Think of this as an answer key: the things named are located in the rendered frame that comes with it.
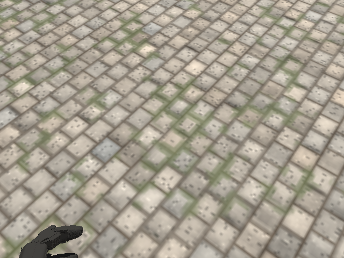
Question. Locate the robot left hand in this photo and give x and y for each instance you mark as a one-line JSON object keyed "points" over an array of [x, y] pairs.
{"points": [[49, 239]]}

